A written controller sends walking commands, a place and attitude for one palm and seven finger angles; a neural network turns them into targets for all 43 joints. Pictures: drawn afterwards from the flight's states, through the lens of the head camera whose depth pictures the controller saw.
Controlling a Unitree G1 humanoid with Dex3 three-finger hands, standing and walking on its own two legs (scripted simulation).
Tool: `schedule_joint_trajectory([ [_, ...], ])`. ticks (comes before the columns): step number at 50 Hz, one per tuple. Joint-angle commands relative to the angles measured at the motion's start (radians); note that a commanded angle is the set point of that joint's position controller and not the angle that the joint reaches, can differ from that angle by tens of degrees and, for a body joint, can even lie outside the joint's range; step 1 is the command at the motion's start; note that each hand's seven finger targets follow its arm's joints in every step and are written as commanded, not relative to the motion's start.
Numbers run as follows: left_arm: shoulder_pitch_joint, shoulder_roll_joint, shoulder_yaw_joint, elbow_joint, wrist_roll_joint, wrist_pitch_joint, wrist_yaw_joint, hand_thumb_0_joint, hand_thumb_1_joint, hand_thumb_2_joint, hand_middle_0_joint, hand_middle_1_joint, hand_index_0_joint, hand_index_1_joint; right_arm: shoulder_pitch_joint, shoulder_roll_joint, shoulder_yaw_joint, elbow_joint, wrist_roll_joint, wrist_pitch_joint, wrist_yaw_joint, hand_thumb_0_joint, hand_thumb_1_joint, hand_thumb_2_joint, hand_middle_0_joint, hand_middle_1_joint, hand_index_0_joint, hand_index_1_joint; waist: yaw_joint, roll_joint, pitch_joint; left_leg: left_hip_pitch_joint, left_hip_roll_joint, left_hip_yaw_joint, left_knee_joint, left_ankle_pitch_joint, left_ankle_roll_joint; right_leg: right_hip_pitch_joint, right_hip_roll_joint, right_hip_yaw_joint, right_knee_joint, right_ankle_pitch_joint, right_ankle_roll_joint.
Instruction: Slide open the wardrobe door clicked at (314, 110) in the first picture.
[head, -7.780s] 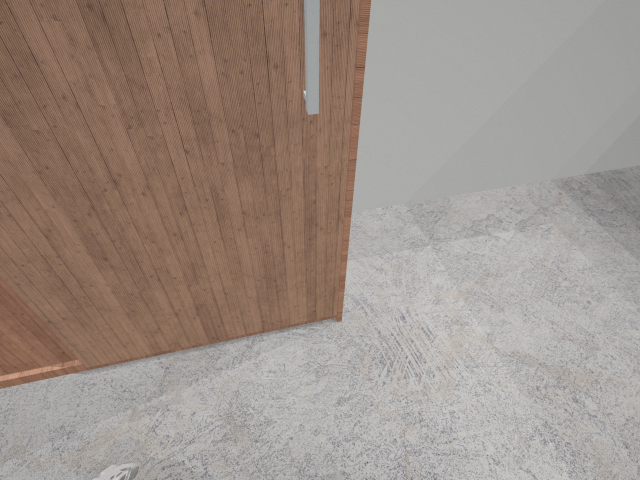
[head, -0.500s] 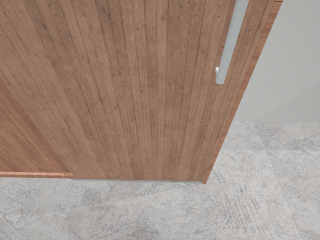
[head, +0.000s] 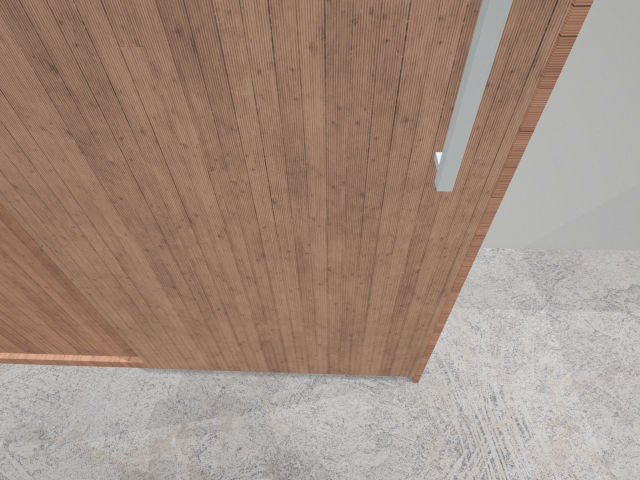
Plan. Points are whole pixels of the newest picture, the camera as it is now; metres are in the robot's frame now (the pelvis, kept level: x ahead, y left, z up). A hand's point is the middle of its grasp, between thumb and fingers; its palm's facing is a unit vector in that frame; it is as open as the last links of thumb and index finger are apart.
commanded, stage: come to a stop and stand still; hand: right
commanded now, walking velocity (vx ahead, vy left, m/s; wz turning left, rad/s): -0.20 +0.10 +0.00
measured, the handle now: (466, 83) +0.50 -0.13 +0.25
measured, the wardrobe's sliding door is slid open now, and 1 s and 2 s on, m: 0.00 0.00 0.00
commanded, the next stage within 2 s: look again from close up in 1.98 s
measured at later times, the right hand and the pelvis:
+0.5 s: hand out of the picture +0.09 -0.17 -0.18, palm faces +0.13 +0.97 -0.20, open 7.3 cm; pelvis +0.01 +0.02 -0.01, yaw -4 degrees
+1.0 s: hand out of the picture -0.07 -0.11 -0.17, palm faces +0.15 +0.98 -0.15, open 7.4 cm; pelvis +0.00 +0.04 +0.00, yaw -4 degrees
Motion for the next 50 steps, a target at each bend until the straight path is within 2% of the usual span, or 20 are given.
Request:
schedule_joint_trajectory([
  [1,0.143,0.136,0.019,0.018,-0.001,-0.011,0.015,0.0,0.9,0.9,-0.2,-0.3,-0.2,-0.3,-0.103,0.006,0.008,-0.114,0.005,-0.04,0.013,0.0,-0.9,-0.9,0.2,0.3,0.2,0.3,0.013,-0.082,0.07,-0.19,0.035,-0.02,-0.03,0.064,-0.022,0.107,-0.265,0.229,-0.197,0.603,-0.166],
  [4,0.104,0.126,0.012,0.021,-0.004,-0.005,0.023,0.0,0.9,0.9,-0.2,-0.3,-0.2,-0.3,-0.103,0.012,0.01,-0.109,0.013,-0.024,0.001,0.0,-0.9,-0.9,0.2,0.3,0.2,0.3,-0.007,-0.143,0.045,-0.025,0.011,-0.006,-0.229,0.173,-0.036,0.05,-0.215,0.133,-0.139,0.821,-0.108],
  [7,0.063,0.137,0.024,0.017,-0.017,0.007,0.024,0.0,0.9,0.9,-0.2,-0.3,-0.2,-0.3,-0.018,-0.055,-0.004,-0.076,0.017,-0.029,-0.006,0.0,-0.9,-0.9,0.2,0.3,0.2,0.3,-0.059,-0.114,0.011,0.202,0.008,-0.01,-0.524,0.436,-0.048,0.0,-0.173,0.101,-0.024,0.712,-0.034],
  [9,0.093,0.1,0.035,-0.001,-0.031,0.013,0.012,0.0,0.9,0.9,-0.2,-0.3,-0.2,-0.3,0.047,-0.161,-0.024,-0.062,0.012,-0.04,-0.024,0.0,-0.9,-0.9,0.2,0.3,0.2,0.3,-0.067,0.072,-0.102,0.444,0.2,-0.224,-0.447,0.985,0.024,-0.18,-0.075,0.062,0.112,0.257,0.035],
  [11,0.132,0.074,0.052,-0.008,-0.033,0.041,0.012,0.0,0.9,0.9,-0.2,-0.3,-0.2,-0.3,0.009,-0.209,-0.032,-0.08,0.014,-0.03,-0.027,0.0,-0.9,-0.9,0.2,0.3,0.2,0.3,-0.038,0.11,-0.092,0.381,0.386,-0.268,-0.475,1.257,0.17,-0.204,-0.004,0.031,0.275,-0.239,0.058],
  [13,0.04,0.064,0.051,-0.02,-0.029,0.059,0.013,0.0,0.9,0.9,-0.2,-0.3,-0.2,-0.3,-0.014,-0.187,-0.037,-0.089,0.007,-0.03,-0.039,0.0,-0.9,-0.9,0.2,0.3,0.2,0.3,-0.067,0.223,-0.084,0.309,0.384,-0.304,-0.522,1.193,0.215,-0.246,-0.028,0.066,0.498,-0.319,0.063],
  [15,0.001,0.076,0.061,-0.037,-0.025,0.074,0.005,0.0,0.9,0.9,-0.2,-0.3,-0.2,-0.3,-0.064,-0.183,-0.04,-0.109,0.005,-0.018,-0.044,0.0,-0.9,-0.9,0.2,0.3,0.2,0.3,-0.056,0.178,-0.072,0.257,0.36,-0.264,-0.55,1.053,0.203,-0.272,-0.029,0.085,0.581,-0.276,0.07],
  [16,-0.019,0.074,0.063,-0.045,-0.024,0.079,0.0,0.0,0.9,0.9,-0.2,-0.3,-0.2,-0.3,-0.084,-0.187,-0.046,-0.122,0.003,-0.011,-0.048,0.0,-0.9,-0.9,0.2,0.3,0.2,0.3,-0.054,0.089,-0.075,0.219,0.358,-0.257,-0.564,0.966,0.205,-0.256,-0.031,0.079,0.568,-0.249,0.073],
  [23,0.004,0.072,0.064,-0.075,-0.016,0.077,-0.02,0.0,0.9,0.9,-0.2,-0.3,-0.2,-0.3,-0.186,-0.204,-0.057,-0.185,-0.008,0.015,-0.033,0.0,-0.9,-0.9,0.2,0.3,0.2,0.3,0.01,0.118,-0.071,-0.031,0.241,-0.196,-0.584,0.291,0.088,-0.006,-0.002,-0.004,0.137,0.005,0.077],
  [24,0.036,0.081,0.064,-0.068,-0.018,0.072,-0.019,0.0,0.9,0.9,-0.2,-0.3,-0.2,-0.3,-0.192,-0.186,-0.051,-0.189,-0.002,0.023,-0.027,0.0,-0.9,-0.9,0.2,0.3,0.2,0.3,0.026,0.082,-0.062,-0.079,0.188,-0.161,-0.545,0.147,0.047,0.064,-0.001,-0.009,0.014,0.063,0.073],
  [25,0.03,0.134,0.069,-0.077,-0.014,0.063,-0.015,0.0,0.9,0.9,-0.2,-0.3,-0.2,-0.3,-0.183,-0.139,-0.038,-0.2,0.007,0.032,-0.023,0.0,-0.9,-0.9,0.2,0.3,0.2,0.3,0.027,-0.103,-0.032,-0.135,0.107,-0.104,-0.427,0.03,0.0,0.052,-0.089,0.11,-0.121,-0.02,0.051],
  [26,-0.031,0.204,0.083,-0.12,-0.001,0.059,-0.011,0.0,0.9,0.9,-0.2,-0.3,-0.2,-0.3,-0.157,-0.078,-0.028,-0.21,0.014,0.038,-0.019,0.0,-0.9,-0.9,0.2,0.3,0.2,0.3,0.015,-0.352,0.018,-0.162,-0.001,-0.022,-0.233,-0.045,-0.059,-0.084,-0.295,0.37,-0.286,-0.148,-0.02],
  [28,-0.202,0.219,0.066,-0.175,0.01,0.056,-0.007,0.0,0.9,0.9,-0.2,-0.3,-0.2,-0.3,-0.154,-0.1,-0.03,-0.191,0.007,0.037,-0.009,0.0,-0.9,-0.9,0.2,0.3,0.2,0.3,-0.033,-0.22,0.084,-0.02,0.014,-0.114,-0.075,0.053,-0.05,-0.346,-0.326,0.392,-0.372,-0.281,-0.111],
  [31,-0.222,0.195,0.056,-0.165,0.003,0.042,-0.002,0.0,0.9,0.9,-0.2,-0.3,-0.2,-0.3,-0.059,-0.077,-0.019,-0.124,-0.006,0.029,0.006,0.0,-0.9,-0.9,0.2,0.3,0.2,0.3,-0.053,-0.181,0.078,-0.035,-0.012,-0.098,-0.029,0.138,-0.05,-0.25,-0.245,0.266,-0.312,-0.192,-0.076],
  [37,-0.103,0.218,0.072,-0.121,0.009,0.053,-0.006,0.0,0.9,0.9,-0.2,-0.3,-0.2,-0.3,-0.07,-0.061,0.001,-0.118,0.001,0.002,0.014,0.0,-0.9,-0.9,0.2,0.3,0.2,0.3,0.018,-0.163,0.063,0.007,-0.011,-0.04,-0.301,0.005,-0.049,-0.074,-0.273,0.288,-0.273,-0.168,-0.102],
  [39,-0.096,0.222,0.069,-0.106,0.003,0.057,-0.006,0.0,0.9,0.9,-0.2,-0.3,-0.2,-0.3,0.006,-0.048,0.005,-0.082,0.006,-0.008,0.012,0.0,-0.9,-0.9,0.2,0.3,0.2,0.3,-0.01,-0.121,0.045,0.161,-0.026,-0.029,-0.504,0.101,-0.049,-0.127,-0.241,0.259,-0.215,-0.166,-0.07],
  [40,-0.097,0.2,0.064,-0.101,-0.004,0.057,-0.007,0.0,0.9,0.9,-0.2,-0.3,-0.2,-0.3,0.05,-0.062,0.005,-0.061,0.006,-0.014,0.007,0.0,-0.9,-0.9,0.2,0.3,0.2,0.3,-0.026,-0.052,0.036,0.253,-0.01,-0.064,-0.605,0.164,-0.045,-0.179,-0.193,0.219,-0.162,-0.149,-0.034],
  [42,-0.135,0.113,0.035,-0.114,-0.021,0.048,-0.012,0.0,0.9,0.9,-0.2,-0.3,-0.2,-0.3,0.105,-0.143,-0.002,-0.032,0.008,-0.027,-0.007,0.0,-0.9,-0.9,0.2,0.3,0.2,0.3,-0.044,0.15,0.033,0.307,0.185,-0.291,-0.74,0.173,0.027,-0.267,-0.052,0.029,0.053,-0.044,0.042],
  [45,-0.165,0.113,0.03,-0.086,-0.01,0.048,-0.014,0.0,0.9,0.9,-0.2,-0.3,-0.2,-0.3,0.057,-0.113,0.011,-0.012,0.016,-0.045,-0.01,0.0,-0.9,-0.9,0.2,0.3,0.2,0.3,-0.027,0.183,0.045,0.222,0.193,-0.273,-0.713,0.432,0.085,-0.196,-0.063,0.035,0.136,-0.03,0.058],
  [50,-0.075,0.09,0.018,0.007,-0.02,0.038,0.001,0.0,0.9,0.9,-0.2,-0.3,-0.2,-0.3,0.066,-0.071,0.03,0.02,0.025,-0.045,-0.014,0.0,-0.9,-0.9,0.2,0.3,0.2,0.3,-0.008,-0.011,0.015,0.182,0.102,-0.143,-0.612,0.583,0.015,0.012,-0.106,0.051,-0.037,0.275,0.051],
])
